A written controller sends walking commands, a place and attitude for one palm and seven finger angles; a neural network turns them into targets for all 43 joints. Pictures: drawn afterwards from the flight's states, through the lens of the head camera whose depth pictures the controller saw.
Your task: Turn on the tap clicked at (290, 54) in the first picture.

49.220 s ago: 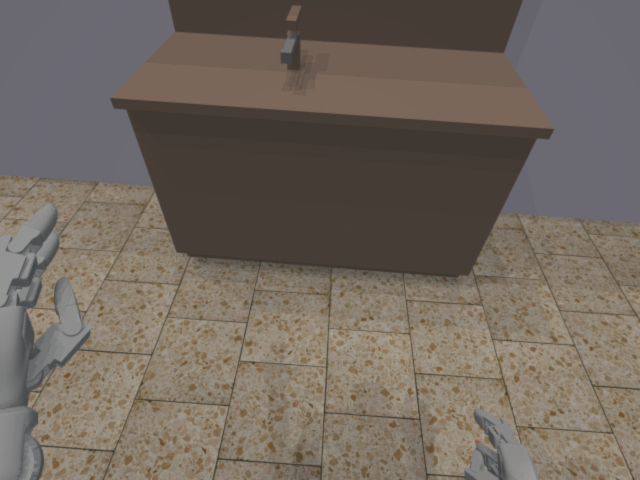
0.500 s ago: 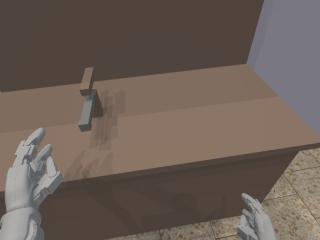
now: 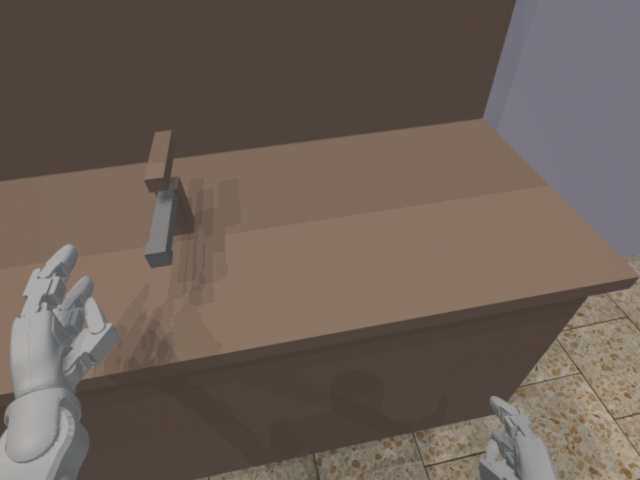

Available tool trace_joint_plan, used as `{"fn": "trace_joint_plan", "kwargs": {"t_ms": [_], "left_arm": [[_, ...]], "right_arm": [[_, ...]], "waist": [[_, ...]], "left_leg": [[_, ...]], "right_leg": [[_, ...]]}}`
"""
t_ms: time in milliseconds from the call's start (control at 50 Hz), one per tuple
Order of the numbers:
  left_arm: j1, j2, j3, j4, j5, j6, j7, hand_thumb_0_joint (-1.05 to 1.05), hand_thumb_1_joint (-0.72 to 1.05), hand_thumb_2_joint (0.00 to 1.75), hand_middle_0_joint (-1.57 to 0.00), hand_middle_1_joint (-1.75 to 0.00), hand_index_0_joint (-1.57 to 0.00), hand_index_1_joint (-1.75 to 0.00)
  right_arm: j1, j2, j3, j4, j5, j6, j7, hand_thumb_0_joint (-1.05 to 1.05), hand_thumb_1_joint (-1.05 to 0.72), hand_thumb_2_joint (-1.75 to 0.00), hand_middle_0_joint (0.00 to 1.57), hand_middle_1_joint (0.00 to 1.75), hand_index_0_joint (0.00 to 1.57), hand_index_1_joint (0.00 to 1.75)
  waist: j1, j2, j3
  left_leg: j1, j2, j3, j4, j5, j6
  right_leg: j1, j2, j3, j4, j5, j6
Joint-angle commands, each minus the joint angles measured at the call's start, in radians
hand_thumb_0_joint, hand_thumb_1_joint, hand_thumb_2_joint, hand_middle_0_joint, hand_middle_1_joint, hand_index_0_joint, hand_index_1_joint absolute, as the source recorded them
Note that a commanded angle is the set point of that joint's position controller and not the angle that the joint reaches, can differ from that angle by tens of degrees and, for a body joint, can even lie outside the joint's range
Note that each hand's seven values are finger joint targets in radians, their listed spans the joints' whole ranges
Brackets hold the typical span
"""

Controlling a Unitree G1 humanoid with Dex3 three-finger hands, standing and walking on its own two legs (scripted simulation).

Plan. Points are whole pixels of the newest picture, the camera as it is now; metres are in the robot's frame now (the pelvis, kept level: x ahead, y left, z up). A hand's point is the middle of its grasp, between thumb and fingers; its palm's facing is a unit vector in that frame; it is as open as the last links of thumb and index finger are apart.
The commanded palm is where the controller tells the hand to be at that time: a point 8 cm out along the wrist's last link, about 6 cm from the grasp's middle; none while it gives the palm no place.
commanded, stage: reach beside the lever's end, fingers flat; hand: left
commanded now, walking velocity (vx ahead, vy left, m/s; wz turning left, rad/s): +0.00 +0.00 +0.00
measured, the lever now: (159, 253) +0.37 +0.27 +0.09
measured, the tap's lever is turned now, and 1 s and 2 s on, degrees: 0 0 3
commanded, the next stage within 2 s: push the lever round in 1.48 s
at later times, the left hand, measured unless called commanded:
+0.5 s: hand (122, 300) +0.27 +0.27 +0.12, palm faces +0.49 -0.87 -0.08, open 7.6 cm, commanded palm +0.24 +0.31 +0.11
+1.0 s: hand (135, 266) +0.34 +0.29 +0.09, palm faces +0.49 -0.87 -0.08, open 7.8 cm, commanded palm +0.30 +0.33 +0.09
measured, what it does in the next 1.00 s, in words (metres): stands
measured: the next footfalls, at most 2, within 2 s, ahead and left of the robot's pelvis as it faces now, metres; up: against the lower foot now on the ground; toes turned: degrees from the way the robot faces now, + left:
none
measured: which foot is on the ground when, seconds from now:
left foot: down 0.00-1.00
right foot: down 0.00-1.00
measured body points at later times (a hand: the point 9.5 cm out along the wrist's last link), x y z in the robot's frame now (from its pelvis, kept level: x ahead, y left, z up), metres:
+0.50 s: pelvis -0.01 +0.01 +0.00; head -0.01 +0.00 +0.45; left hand +0.24 +0.31 +0.12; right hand +0.18 -0.22 -0.08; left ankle +0.02 +0.12 -0.72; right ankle +0.01 -0.05 -0.72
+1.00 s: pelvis +0.00 +0.02 +0.00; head +0.02 +0.01 +0.45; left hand +0.31 +0.33 +0.10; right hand +0.14 -0.23 -0.10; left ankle +0.02 +0.12 -0.72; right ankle +0.01 -0.05 -0.72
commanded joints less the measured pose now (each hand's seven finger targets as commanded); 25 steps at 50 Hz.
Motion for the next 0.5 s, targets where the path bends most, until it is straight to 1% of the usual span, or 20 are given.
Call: {"fn": "trace_joint_plan", "kwargs": {"t_ms": [0,60,80,100,120,140,160,180,220,240,260,280,300,340,360,380,400,440,460,480], "left_arm": [[-0.204,0.165,0.063,-0.194,0.016,-0.094,0.009,0.0,0.9,0.9,-0.19,-0.26,-0.19,-0.26],[-0.246,0.191,0.079,-0.164,0.024,-0.1,0.014,0.0,0.9,0.9,-0.18,-0.25,-0.18,-0.25],[-0.26,0.164,0.049,-0.164,0.03,-0.101,0.015,0.0,0.9,0.9,-0.18,-0.25,-0.18,-0.25],[-0.273,0.161,0.044,-0.151,0.028,-0.099,0.017,0.0,0.9,0.9,-0.18,-0.25,-0.18,-0.25],[-0.298,0.17,0.046,-0.126,0.03,-0.1,0.02,0.0,0.9,0.9,-0.18,-0.24,-0.18,-0.24],[-0.305,0.166,0.046,-0.108,0.031,-0.1,0.023,0.0,0.9,0.9,-0.18,-0.24,-0.18,-0.24],[-0.301,0.176,0.063,-0.107,0.038,-0.101,0.031,0.0,0.9,0.9,-0.18,-0.24,-0.18,-0.24],[-0.313,0.155,0.033,-0.106,0.042,-0.101,0.031,0.0,0.9,0.9,-0.18,-0.24,-0.18,-0.24],[-0.363,0.16,0.03,-0.077,0.045,-0.099,0.039,0.0,0.9,0.9,-0.18,-0.23,-0.18,-0.23],[-0.355,0.174,0.051,-0.055,0.045,-0.097,0.043,0.0,0.9,0.9,-0.18,-0.23,-0.18,-0.23],[-0.33,0.209,0.099,-0.03,0.048,-0.094,0.051,0.0,0.9,0.9,-0.18,-0.22,-0.18,-0.22],[-0.36,0.178,0.061,-0.034,0.052,-0.094,0.049,0.0,0.9,0.9,-0.17,-0.22,-0.17,-0.22],[-0.383,0.181,0.065,-0.041,0.05,-0.097,0.05,0.0,0.9,0.9,-0.17,-0.22,-0.17,-0.22],[-0.366,0.192,0.078,-0.008,0.051,-0.099,0.049,0.0,0.9,0.9,-0.17,-0.21,-0.17,-0.21],[-0.389,0.198,0.086,-0.005,0.058,-0.105,0.053,0.0,0.9,0.9,-0.17,-0.21,-0.17,-0.21],[-0.421,0.178,0.061,0.004,0.057,-0.112,0.05,0.0,0.9,0.9,-0.17,-0.21,-0.17,-0.21],[-0.426,0.194,0.08,0.018,0.053,-0.118,0.049,0.0,0.9,0.9,-0.17,-0.21,-0.17,-0.21],[-0.451,0.18,0.058,0.029,0.054,-0.132,0.043,0.0,0.9,0.9,-0.17,-0.2,-0.17,-0.2],[-0.452,0.213,0.096,0.054,0.06,-0.137,0.047,0.0,0.9,0.9,-0.17,-0.2,-0.17,-0.2],[-0.493,0.172,0.046,0.07,0.06,-0.142,0.04,0.0,0.9,0.9,-0.17,-0.2,-0.17,-0.2]], "right_arm": [[-0.128,-0.102,-0.039,-0.157,-0.006,-0.068,-0.005,0.0,-0.9,-0.9,0.2,0.3,0.2,0.3],[-0.143,-0.104,-0.039,-0.147,-0.003,-0.063,-0.007,0.0,-0.9,-0.9,0.2,0.3,0.2,0.3],[-0.139,-0.102,-0.038,-0.151,-0.005,-0.062,-0.005,0.0,-0.9,-0.9,0.2,0.3,0.2,0.3],[-0.14,-0.103,-0.038,-0.152,-0.007,-0.062,-0.005,0.0,-0.9,-0.9,0.2,0.3,0.2,0.3],[-0.138,-0.105,-0.036,-0.146,-0.006,-0.059,-0.006,0.0,-0.9,-0.9,0.2,0.3,0.2,0.3],[-0.143,-0.107,-0.038,-0.145,-0.008,-0.057,-0.007,0.0,-0.9,-0.9,0.2,0.3,0.2,0.3],[-0.151,-0.104,-0.039,-0.146,-0.007,-0.054,-0.006,0.0,-0.9,-0.9,0.2,0.3,0.2,0.3],[-0.146,-0.104,-0.037,-0.151,-0.009,-0.051,-0.004,0.0,-0.9,-0.9,0.2,0.3,0.2,0.3],[-0.148,-0.105,-0.035,-0.146,-0.01,-0.044,-0.003,0.0,-0.9,-0.9,0.2,0.3,0.2,0.3],[-0.148,-0.105,-0.038,-0.146,-0.012,-0.041,-0.003,0.0,-0.9,-0.9,0.2,0.3,0.2,0.3],[-0.151,-0.105,-0.038,-0.141,-0.012,-0.034,-0.003,0.0,-0.9,-0.9,0.2,0.3,0.2,0.3],[-0.153,-0.103,-0.036,-0.147,-0.012,-0.025,-0.001,0.0,-0.9,-0.9,0.2,0.3,0.2,0.3],[-0.15,-0.102,-0.038,-0.149,-0.014,-0.022,0.001,0.0,-0.9,-0.9,0.2,0.3,0.2,0.3],[-0.15,-0.102,-0.039,-0.148,-0.013,-0.014,0.002,0.0,-0.9,-0.9,0.2,0.3,0.2,0.3],[-0.154,-0.102,-0.038,-0.144,-0.014,-0.009,0.003,0.0,-0.9,-0.9,0.2,0.3,0.2,0.3],[-0.146,-0.103,-0.038,-0.143,-0.015,-0.008,0.003,0.0,-0.9,-0.9,0.2,0.3,0.2,0.3],[-0.144,-0.105,-0.042,-0.14,-0.015,-0.006,0.002,0.0,-0.9,-0.9,0.2,0.3,0.2,0.3],[-0.142,-0.108,-0.041,-0.141,-0.016,-0.006,0.003,0.0,-0.9,-0.9,0.2,0.3,0.2,0.3],[-0.147,-0.106,-0.042,-0.134,-0.011,-0.004,0.002,0.0,-0.9,-0.9,0.2,0.3,0.2,0.3],[-0.144,-0.108,-0.038,-0.134,-0.014,-0.003,0.002,0.0,-0.9,-0.9,0.2,0.3,0.2,0.3]], "waist": [[-0.008,-0.021,-0.105],[-0.008,-0.011,-0.11],[-0.01,0.005,-0.12],[-0.009,0.005,-0.123],[-0.018,-0.028,-0.103],[-0.015,-0.047,-0.112],[-0.005,-0.03,-0.119],[-0.009,-0.021,-0.133],[-0.016,-0.03,-0.121],[-0.01,-0.034,-0.119],[0.003,-0.047,-0.12],[-0.008,-0.034,-0.132],[-0.007,-0.022,-0.151],[-0.002,-0.018,-0.143],[-0.006,-0.004,-0.134],[-0.019,-0.027,-0.139],[-0.015,-0.02,-0.146],[-0.023,-0.016,-0.151],[-0.017,-0.003,-0.13],[-0.033,-0.025,-0.124]], "left_leg": [[0.021,0.004,-0.028,-0.09,0.147,0.034],[0.022,0.002,-0.026,-0.096,0.138,0.034],[0.033,0.002,-0.026,-0.101,0.135,0.032],[0.034,0.002,-0.026,-0.102,0.129,0.032],[0.025,0.004,-0.032,-0.11,0.115,0.031],[0.026,0.004,-0.031,-0.111,0.113,0.033],[0.035,0.003,-0.03,-0.116,0.127,0.031],[0.037,0.001,-0.027,-0.116,0.123,0.03],[0.037,0.003,-0.032,-0.121,0.114,0.03],[0.032,0.004,-0.026,-0.121,0.117,0.03],[0.021,0.002,-0.027,-0.126,0.123,0.029],[0.027,0.001,-0.02,-0.124,0.135,0.029],[0.039,0.002,-0.019,-0.122,0.15,0.028],[0.028,0.004,-0.016,-0.122,0.157,0.026],[0.034,0.003,-0.018,-0.123,0.153,0.028],[0.036,0.004,-0.016,-0.119,0.155,0.029],[0.034,0.005,-0.014,-0.117,0.158,0.029],[0.035,0.003,-0.014,-0.115,0.151,0.03],[0.029,0.005,-0.019,-0.121,0.138,0.029],[0.027,0.003,-0.02,-0.12,0.128,0.031]], "right_leg": [[0.059,-0.077,0.118,-0.145,0.156,0.081],[0.064,-0.075,0.122,-0.15,0.134,0.078],[0.058,-0.074,0.116,-0.148,0.128,0.077],[0.058,-0.073,0.117,-0.151,0.121,0.077],[0.051,-0.07,0.111,-0.155,0.104,0.077],[0.055,-0.068,0.112,-0.156,0.099,0.078],[0.064,-0.067,0.108,-0.153,0.11,0.074],[0.065,-0.069,0.109,-0.151,0.11,0.076],[0.057,-0.065,0.107,-0.156,0.098,0.075],[0.064,-0.066,0.112,-0.161,0.106,0.075],[0.082,-0.065,0.113,-0.162,0.112,0.073],[0.084,-0.067,0.113,-0.157,0.129,0.075],[0.089,-0.066,0.112,-0.153,0.15,0.074],[0.096,-0.065,0.114,-0.152,0.16,0.072],[0.083,-0.063,0.111,-0.153,0.152,0.071],[0.08,-0.064,0.112,-0.152,0.162,0.074],[0.085,-0.062,0.115,-0.152,0.169,0.073],[0.077,-0.062,0.114,-0.15,0.162,0.074],[0.07,-0.06,0.113,-0.153,0.141,0.069],[0.056,-0.06,0.111,-0.152,0.134,0.073]]}}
